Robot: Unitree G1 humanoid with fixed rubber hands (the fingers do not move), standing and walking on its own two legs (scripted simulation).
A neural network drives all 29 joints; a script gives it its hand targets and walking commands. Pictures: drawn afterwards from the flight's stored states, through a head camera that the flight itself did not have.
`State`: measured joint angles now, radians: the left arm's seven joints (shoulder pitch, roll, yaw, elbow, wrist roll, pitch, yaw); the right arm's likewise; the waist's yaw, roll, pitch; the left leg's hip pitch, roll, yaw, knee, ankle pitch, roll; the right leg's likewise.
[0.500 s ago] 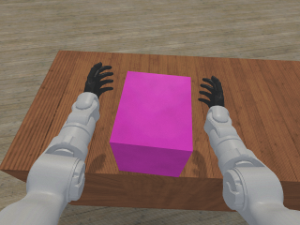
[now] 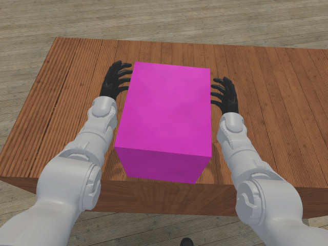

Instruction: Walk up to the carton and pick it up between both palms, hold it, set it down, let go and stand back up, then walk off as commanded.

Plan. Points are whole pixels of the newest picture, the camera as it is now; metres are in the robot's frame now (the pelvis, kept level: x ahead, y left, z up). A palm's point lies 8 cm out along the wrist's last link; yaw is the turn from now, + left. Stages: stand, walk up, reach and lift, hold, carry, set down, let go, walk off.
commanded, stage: reach and lift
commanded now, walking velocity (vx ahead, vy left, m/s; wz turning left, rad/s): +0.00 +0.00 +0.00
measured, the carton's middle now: (166, 125) +0.41 +0.00 +0.02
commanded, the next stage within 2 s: none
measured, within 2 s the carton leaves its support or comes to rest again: neither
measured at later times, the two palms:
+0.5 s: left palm (114, 96) +0.46 +0.13 +0.07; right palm (224, 116) +0.42 -0.14 +0.04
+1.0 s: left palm (114, 96) +0.46 +0.13 +0.07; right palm (224, 117) +0.42 -0.14 +0.04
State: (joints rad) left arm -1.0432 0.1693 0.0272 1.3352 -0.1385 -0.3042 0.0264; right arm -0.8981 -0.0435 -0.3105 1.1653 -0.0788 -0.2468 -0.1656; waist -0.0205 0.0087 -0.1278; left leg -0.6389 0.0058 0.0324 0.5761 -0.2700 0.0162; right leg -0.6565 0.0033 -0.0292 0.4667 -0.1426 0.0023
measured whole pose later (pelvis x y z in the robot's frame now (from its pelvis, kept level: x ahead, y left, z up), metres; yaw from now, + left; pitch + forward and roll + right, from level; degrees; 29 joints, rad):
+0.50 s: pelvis +0.02 +0.00 +0.01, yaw +0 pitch +17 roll -2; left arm -0.98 0.06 0.41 1.34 0.28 -0.35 0.02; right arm -0.77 0.15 -0.71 1.04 -0.50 -0.36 -0.17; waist -0.02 0.01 -0.13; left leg -0.53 0.00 0.03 0.50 -0.27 0.02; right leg -0.54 0.00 -0.03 0.39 -0.14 0.00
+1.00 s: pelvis +0.02 +0.00 +0.01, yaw +0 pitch +16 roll -2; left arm -0.97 0.06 0.42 1.34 0.28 -0.36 0.02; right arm -0.76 0.15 -0.71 1.04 -0.50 -0.37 -0.17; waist -0.02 0.01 -0.13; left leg -0.50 0.00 0.03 0.49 -0.26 0.02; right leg -0.52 0.00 -0.03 0.37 -0.14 0.00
